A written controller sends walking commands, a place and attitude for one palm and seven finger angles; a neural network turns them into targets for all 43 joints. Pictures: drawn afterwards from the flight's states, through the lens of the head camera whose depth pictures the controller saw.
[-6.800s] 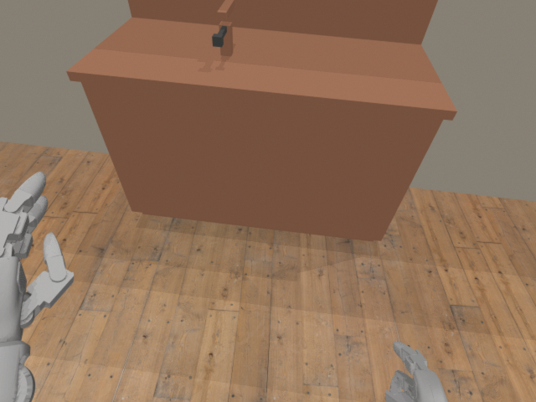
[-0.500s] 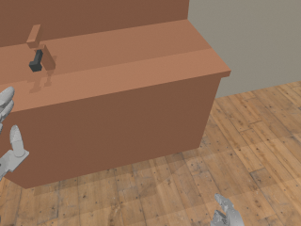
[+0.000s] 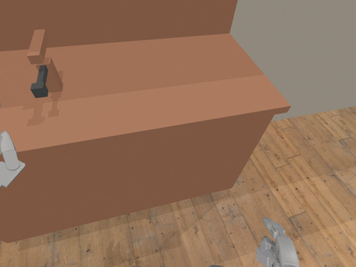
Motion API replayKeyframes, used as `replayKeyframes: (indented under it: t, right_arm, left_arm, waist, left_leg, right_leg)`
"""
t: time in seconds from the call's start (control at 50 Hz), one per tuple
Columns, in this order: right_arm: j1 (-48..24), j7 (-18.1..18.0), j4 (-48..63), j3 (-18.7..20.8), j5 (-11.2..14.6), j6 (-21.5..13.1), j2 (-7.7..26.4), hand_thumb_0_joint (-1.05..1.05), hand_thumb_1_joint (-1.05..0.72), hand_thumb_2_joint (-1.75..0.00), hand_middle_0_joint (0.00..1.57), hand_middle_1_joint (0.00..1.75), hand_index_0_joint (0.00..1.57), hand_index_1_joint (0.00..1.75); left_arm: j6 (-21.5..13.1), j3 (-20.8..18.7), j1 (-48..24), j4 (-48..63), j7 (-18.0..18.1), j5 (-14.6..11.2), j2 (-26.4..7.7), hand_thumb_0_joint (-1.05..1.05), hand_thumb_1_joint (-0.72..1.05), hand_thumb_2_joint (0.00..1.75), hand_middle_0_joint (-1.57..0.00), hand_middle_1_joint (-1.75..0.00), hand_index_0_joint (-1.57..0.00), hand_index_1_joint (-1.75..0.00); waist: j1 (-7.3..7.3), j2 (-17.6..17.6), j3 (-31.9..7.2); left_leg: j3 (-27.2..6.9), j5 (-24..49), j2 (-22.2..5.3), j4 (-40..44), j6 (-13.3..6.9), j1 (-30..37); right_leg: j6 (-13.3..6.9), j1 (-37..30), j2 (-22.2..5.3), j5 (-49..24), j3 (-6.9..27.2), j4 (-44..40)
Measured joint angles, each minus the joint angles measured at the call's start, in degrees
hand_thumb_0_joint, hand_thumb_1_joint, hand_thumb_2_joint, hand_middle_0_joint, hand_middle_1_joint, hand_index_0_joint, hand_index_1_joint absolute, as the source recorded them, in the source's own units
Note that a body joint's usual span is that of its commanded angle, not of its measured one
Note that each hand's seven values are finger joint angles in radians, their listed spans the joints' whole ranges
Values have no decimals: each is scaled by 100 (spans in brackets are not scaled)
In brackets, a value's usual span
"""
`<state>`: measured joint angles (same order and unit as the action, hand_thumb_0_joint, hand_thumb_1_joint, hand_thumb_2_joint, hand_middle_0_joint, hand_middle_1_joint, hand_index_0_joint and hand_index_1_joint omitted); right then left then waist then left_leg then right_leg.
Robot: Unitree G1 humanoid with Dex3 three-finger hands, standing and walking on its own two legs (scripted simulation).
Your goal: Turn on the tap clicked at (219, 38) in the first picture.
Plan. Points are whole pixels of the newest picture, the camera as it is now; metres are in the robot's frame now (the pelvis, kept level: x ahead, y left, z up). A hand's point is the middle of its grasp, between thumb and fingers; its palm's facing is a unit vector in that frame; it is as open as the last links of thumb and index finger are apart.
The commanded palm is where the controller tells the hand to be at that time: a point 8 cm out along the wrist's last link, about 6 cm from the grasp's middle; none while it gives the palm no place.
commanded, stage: come to a stop and stand still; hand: left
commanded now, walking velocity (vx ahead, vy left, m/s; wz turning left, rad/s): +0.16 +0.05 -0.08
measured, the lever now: (39, 90) +0.49 +0.39 +0.10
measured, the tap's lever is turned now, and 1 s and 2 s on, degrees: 0 0 0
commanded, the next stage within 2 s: look again from close up in 1.76 s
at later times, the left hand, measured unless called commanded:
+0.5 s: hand (57, 171) +0.23 +0.21 +0.17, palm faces +0.36 -0.84 -0.40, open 7.4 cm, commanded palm +0.17 +0.26 +0.19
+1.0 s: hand (10, 192) +0.20 +0.28 +0.15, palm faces +0.35 -0.86 -0.38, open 7.4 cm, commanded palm +0.14 +0.30 +0.19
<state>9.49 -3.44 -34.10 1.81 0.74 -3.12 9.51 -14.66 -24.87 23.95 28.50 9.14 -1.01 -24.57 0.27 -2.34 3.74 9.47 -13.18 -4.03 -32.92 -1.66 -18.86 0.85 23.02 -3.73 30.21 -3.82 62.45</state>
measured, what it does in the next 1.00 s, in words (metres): steps on the spot: right foot, then left foot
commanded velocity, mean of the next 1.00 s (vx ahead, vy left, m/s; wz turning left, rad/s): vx -0.02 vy -0.01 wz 0.00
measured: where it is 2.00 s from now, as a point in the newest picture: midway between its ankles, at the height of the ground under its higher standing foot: outside the picture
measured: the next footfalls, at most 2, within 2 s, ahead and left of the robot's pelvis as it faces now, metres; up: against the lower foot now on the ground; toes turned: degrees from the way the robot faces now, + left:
right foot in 0.24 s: +0.07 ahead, -0.08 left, +0.00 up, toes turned -2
left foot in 0.56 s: +0.05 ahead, +0.12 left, +0.00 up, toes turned +2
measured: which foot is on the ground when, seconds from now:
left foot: down 0.00-0.30, up 0.32-0.54, down 0.56-1.00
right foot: up 0.00-0.22, down 0.24-1.00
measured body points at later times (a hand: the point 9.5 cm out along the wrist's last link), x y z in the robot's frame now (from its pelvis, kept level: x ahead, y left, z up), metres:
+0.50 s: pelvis +0.01 -0.02 +0.01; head +0.03 -0.02 +0.46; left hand +0.20 +0.25 +0.19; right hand +0.17 -0.26 -0.08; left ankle +0.01 +0.12 -0.71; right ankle +0.05 -0.08 -0.73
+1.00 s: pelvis -0.03 +0.03 +0.01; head -0.03 +0.05 +0.46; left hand +0.17 +0.32 +0.17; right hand +0.11 -0.17 -0.07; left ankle +0.01 +0.11 -0.73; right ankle +0.04 -0.08 -0.72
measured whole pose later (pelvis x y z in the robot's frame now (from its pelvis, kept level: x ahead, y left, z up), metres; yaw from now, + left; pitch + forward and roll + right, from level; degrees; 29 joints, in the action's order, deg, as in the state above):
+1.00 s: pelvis -0.03 +0.03 +0.01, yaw -3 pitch -4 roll +0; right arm 17.7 -0.6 -32.3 -3.6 0.7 -8.7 8.2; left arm -9.7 -19.1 21.4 20.5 5.0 0.4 -20.5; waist -2.5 -2.2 4.3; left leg 6.3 -13.1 0.1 -28.9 -3.2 -12.2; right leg -0.7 16.3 0.2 14.3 -2.3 30.2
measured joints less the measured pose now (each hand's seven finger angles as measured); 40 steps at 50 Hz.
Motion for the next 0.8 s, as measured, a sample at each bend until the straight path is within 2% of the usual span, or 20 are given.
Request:
replayKeyframes:
  t: [0.04, 0.12, 0.18, 0.24, 0.26, 0.3, 0.34, 0.38, 0.42, 0.5, 0.58, 0.62, 0.64, 0.68, 0.7, 0.74, 0.8]
  right_arm:
    - [27, 69, -14, -126, 19, -40, -142, 1, -91, -90, 20, 30, 20, 30]
    - [146, 157, -4, -324, -11, -159, -294, 1, -91, -90, 20, 30, 20, 30]
    - [213, 137, -18, -437, -57, -184, -340, 1, -91, -90, 21, 30, 20, 30]
    - [241, 116, -36, -507, -58, -138, -341, 1, -90, -90, 21, 30, 20, 30]
    - [225, 112, -53, -506, -48, -115, -302, 1, -90, -90, 21, 30, 21, 30]
    - [190, 107, -102, -467, -30, -48, -167, 1, -90, -90, 21, 30, 21, 30]
    - [173, 122, -145, -402, 6, -15, -39, 1, -90, -90, 21, 30, 21, 30]
    - [142, 122, -181, -337, 22, 20, 86, 1, -91, -90, 21, 30, 20, 30]
    - [119, 90, -180, -288, 20, 60, 199, 1, -91, -90, 21, 30, 20, 30]
    - [115, -21, -103, -197, -14, 98, 363, 1, -91, -90, 20, 30, 20, 30]
    - [159, -98, 8, -88, -47, 107, 464, 1, -91, -90, 20, 30, 20, 30]
    - [363, -136, 20, 74, -61, -175, 390, 1, -91, -90, 20, 30, 20, 30]
    - [379, -108, -28, 64, -44, -276, 377, 1, -91, -90, 20, 30, 20, 30]
    - [289, 2, -99, -31, 12, -364, 377, 1, -91, -90, 20, 30, 20, 30]
    - [265, 70, -87, -62, 48, -402, 387, 1, -91, -90, 20, 30, 20, 30]
    - [310, 212, 22, -82, 113, -474, 414, 1, -91, -90, 20, 30, 20, 30]
    - [460, 350, 193, -152, 173, -522, 396, 1, -91, -90, 20, 30, 20, 30]
  left_arm:
    - [122, 66, -33, -54, -22, -16, 148, 1, 89, 90, -21, -30, -21, -30]
    - [240, 380, 232, 290, -88, -22, 431, 2, 89, 90, -21, -30, -21, -30]
    - [272, 493, 393, 489, -119, -32, 346, 2, 89, 90, -21, -30, -21, -30]
    - [321, 346, 432, 431, -96, -57, 136, 1, 89, 90, -22, -30, -21, -30]
    - [327, 299, 400, 334, -86, -57, 130, 1, 89, 90, -22, -30, -21, -30]
    - [375, 286, 321, 95, -65, -53, 223, 1, 89, 90, -22, -30, -21, -30]
    - [453, 318, 264, -70, -53, -90, 336, 1, 89, 90, -22, -30, -21, -30]
    - [513, 393, 236, -193, -53, -90, 460, 1, 89, 90, -22, -30, -21, -30]
    - [567, 486, 261, -247, -53, -77, 546, 1, 89, 90, -21, -30, -21, -30]
    - [576, 641, 355, -71, -56, -48, 561, 1, 89, 90, -22, -30, -21, -30]
    - [499, 627, 440, 320, -19, -52, 418, 2, 89, 90, -22, -30, -22, -30]
    - [366, 323, -431, -16, -281, 211, -179, 2, 88, 90, -22, -30, -22, -30]
    - [240, 91, -970, -352, -318, 184, -467, 2, 88, 90, -23, -30, -22, -30]
    - [100, -315, -1698, -1022, -271, 24, -669, 1, 88, 90, -23, -30, -22, -30]
    - [114, -426, -1850, -1251, -230, -70, -606, 1, 88, 90, -22, -30, -22, -30]
    - [211, -381, -1735, -1391, -175, -204, -237, 1, 89, 90, -21, -30, -21, -30]
    - [334, 258, -831, -1059, -250, -145, 425, 1, 90, 90, -20, -30, -20, -30]
  waist:
    - [-21, 50, -54]
    - [-41, 145, -83]
    - [-43, 191, -42]
    - [-93, 193, -19]
    - [-106, 263, 5]
    - [-73, 510, 25]
    - [-75, 562, -28]
    - [-82, 497, -70]
    - [-39, 401, -94]
    - [41, 209, -100]
    - [47, 140, -52]
    - [-317, 15, 69]
    - [-418, -44, 131]
    - [-447, -81, 225]
    - [-414, -39, 236]
    - [-314, 124, 189]
    - [-147, 358, 41]
  left_leg:
    - [33, 39, -27, 144, -14, 87]
    - [92, 72, -4, 349, -25, 223]
    - [72, 74, 37, 394, 6, 280]
    - [95, -10, 53, 267, 87, 286]
    - [83, -66, 7, 169, 120, 276]
    - [-12, -144, -141, 35, 185, 263]
    - [-214, -491, -58, -247, 284, 168]
    - [-450, -965, 111, -795, 307, 29]
    - [-592, -1124, 220, -1159, 317, -38]
    - [-681, -994, 239, -838, 286, 133]
    - [-737, -221, 207, 186, 253, 553]
    - [-710, -188, 202, 59, 242, 456]
    - [-704, -214, 209, -1, 235, 398]
    - [-626, -190, 229, 25, 202, 403]
    - [-573, -154, 242, 75, 167, 434]
    - [-457, -85, 289, 190, 71, 513]
    - [-294, -62, 379, 302, -65, 601]
  right_leg:
    - [30, 204, 23, -255, -104, 20]
    - [71, 186, 31, -653, -240, -923]
    - [91, -97, 135, -815, -260, -1822]
    - [90, -557, 245, -1198, -304, -2846]
    - [-71, -665, 308, -1500, -325, -3064]
    - [-383, -787, 464, -1651, -421, -3210]
    - [-523, -765, 485, -1621, -408, -3204]
    - [-558, -733, 453, -1623, -341, -3211]
    - [-561, -726, 418, -1670, -309, -3256]
    - [-562, -709, 397, -1745, -351, -3305]
    - [-527, -671, 452, -1747, -451, -3200]
    - [-507, -622, 450, -1801, -430, -3180]
    - [-535, -578, 441, -1847, -427, -3165]
    - [-519, -558, 424, -1957, -354, -3205]
    - [-471, -574, 416, -2019, -302, -3260]
    - [-337, -612, 380, -2102, -187, -3353]
    - [-193, -594, 309, -1969, -12, -3311]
